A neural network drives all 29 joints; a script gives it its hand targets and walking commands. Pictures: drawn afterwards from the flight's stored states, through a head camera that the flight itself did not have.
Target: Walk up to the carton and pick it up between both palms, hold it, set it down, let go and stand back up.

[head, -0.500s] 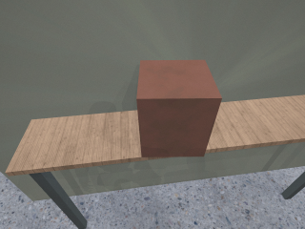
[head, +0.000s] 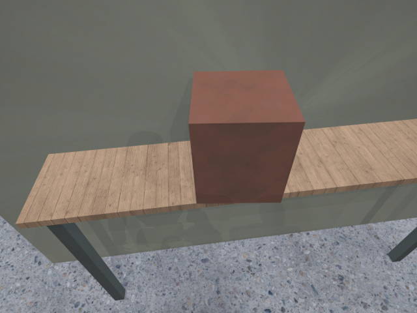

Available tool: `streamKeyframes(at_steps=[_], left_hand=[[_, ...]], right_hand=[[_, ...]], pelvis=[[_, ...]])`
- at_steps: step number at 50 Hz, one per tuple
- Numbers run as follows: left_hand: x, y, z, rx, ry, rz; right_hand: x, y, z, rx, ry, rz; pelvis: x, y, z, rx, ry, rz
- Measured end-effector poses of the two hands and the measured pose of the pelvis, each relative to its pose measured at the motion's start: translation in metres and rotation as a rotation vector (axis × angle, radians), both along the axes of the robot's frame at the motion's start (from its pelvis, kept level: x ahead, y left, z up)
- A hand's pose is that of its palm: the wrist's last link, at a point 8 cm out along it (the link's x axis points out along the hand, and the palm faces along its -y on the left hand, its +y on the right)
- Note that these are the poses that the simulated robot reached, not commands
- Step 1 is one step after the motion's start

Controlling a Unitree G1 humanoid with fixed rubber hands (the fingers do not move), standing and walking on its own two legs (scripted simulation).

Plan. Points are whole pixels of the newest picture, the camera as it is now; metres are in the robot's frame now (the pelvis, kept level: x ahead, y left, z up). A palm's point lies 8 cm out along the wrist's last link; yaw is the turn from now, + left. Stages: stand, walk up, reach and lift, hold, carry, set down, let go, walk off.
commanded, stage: stand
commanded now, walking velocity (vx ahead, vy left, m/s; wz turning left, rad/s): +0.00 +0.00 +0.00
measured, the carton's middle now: (238, 138) +0.49 -0.03 +0.07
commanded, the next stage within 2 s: none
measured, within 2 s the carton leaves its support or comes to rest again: neither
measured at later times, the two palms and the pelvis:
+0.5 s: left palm out of the picture +0.00 +0.22 -0.14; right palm out of the picture +0.00 -0.25 -0.14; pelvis +0.02 -0.01 +0.00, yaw -1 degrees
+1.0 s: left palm out of the picture +0.09 +0.21 -0.14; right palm out of the picture +0.08 -0.24 -0.13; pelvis +0.07 -0.01 +0.01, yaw -1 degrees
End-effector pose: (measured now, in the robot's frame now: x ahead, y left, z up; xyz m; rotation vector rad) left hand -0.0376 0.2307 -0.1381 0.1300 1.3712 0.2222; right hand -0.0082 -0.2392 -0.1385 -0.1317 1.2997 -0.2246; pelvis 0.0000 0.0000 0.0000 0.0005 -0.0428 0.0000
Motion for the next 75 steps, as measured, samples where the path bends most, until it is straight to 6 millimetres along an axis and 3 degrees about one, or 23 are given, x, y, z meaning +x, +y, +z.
streamKeyframes(at_steps=[15, 27, 35, 56, 64, 75], left_hand=[[0.019, -0.005, 0.0, 0.004, -0.02, -0.001], [0.046, -0.007, 0.0, 0.007, -0.03, -0.015], [0.073, -0.011, 0.002, 0.002, -0.036, -0.033], [0.147, -0.018, 0.003, -0.008, -0.065, -0.086], [0.161, -0.015, 0.003, -0.002, -0.061, -0.094], [0.168, -0.012, 0.002, 0.001, -0.043, -0.099]], right_hand=[[0.006, -0.006, -0.001, -0.002, 0.006, -0.013], [0.015, -0.007, -0.001, 0.002, 0.03, -0.021], [0.034, -0.004, 0.001, 0.009, 0.037, -0.009], [0.106, 0.004, 0.005, 0.014, -0.002, 0.023], [0.116, 0.004, 0.006, 0.009, 0.002, 0.02], [0.117, 0.006, 0.006, 0.007, 0.025, 0.008]], pelvis=[[0.004, -0.006, -0.001, 0.002, 0.01, -0.005], [0.022, -0.01, -0.001, 0.005, 0.019, -0.01], [0.04, -0.011, 0.002, 0.004, 0.026, -0.011], [0.084, -0.01, 0.006, 0.0, 0.024, -0.021], [0.094, -0.009, 0.007, -0.001, 0.023, -0.025], [0.101, -0.006, 0.007, -0.002, 0.021, -0.031]])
